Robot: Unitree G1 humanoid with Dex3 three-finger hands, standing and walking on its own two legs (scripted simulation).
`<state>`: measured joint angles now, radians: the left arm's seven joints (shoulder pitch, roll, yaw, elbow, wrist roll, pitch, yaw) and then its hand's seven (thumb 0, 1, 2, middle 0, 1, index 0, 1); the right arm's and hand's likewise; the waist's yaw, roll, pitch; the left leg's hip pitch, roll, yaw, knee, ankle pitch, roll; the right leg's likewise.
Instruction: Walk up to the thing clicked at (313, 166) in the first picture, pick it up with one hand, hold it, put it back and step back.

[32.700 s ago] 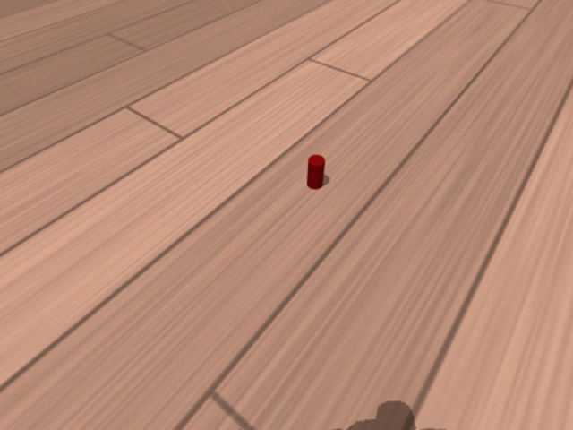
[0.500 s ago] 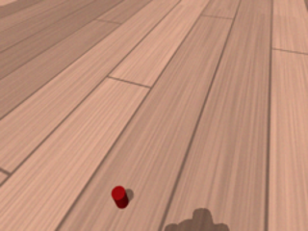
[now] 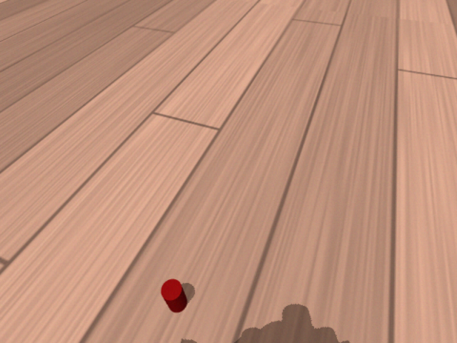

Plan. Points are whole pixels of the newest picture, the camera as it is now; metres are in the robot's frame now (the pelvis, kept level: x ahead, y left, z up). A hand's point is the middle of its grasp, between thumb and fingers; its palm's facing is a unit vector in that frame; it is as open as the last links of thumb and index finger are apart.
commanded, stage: stand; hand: left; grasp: from the side
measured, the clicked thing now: (174, 296) +0.43 +0.24 -0.70
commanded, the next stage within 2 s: step back in 0.32 s
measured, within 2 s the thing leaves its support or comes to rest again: neither
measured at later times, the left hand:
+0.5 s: hand out of the picture +0.08 +0.28 -0.16, palm faces -0.02 -0.93 -0.38, open 7.4 cm
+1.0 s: hand out of the picture +0.03 +0.30 -0.18, palm faces -0.12 -0.91 -0.39, open 7.4 cm
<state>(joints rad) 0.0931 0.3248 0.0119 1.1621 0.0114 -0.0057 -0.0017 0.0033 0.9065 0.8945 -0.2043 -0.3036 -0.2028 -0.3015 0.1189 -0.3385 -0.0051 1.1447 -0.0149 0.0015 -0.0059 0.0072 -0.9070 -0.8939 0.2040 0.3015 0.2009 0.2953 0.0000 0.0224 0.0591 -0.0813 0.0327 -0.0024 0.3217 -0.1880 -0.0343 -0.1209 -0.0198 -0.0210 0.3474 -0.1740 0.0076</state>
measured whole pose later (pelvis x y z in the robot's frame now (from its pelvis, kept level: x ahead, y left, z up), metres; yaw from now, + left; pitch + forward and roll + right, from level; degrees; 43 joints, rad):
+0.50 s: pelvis -0.03 +0.01 -0.01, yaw -1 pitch -1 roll +0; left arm 0.06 0.36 0.05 1.03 0.01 0.02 0.00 0.00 0.90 0.89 -0.21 -0.30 -0.20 -0.30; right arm 0.07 -0.39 -0.04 1.05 0.00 0.04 0.01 0.01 -0.91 -0.89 0.20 0.30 0.20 0.30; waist 0.00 0.01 0.15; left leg -0.28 -0.01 -0.01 0.68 -0.38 0.01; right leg -0.27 -0.03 0.01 0.49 -0.20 0.01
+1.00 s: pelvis -0.10 +0.05 -0.03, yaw -6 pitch -2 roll +1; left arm 0.11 0.37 0.07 0.88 0.02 0.05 0.01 0.00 0.91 0.89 -0.20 -0.30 -0.20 -0.30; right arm 0.12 -0.35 -0.05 0.89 -0.01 0.03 -0.02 0.01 -0.90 -0.89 0.21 0.30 0.20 0.30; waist -0.01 -0.01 0.20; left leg -0.32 -0.01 0.09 0.68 -0.33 0.05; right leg -0.28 0.03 0.07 0.70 -0.38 -0.01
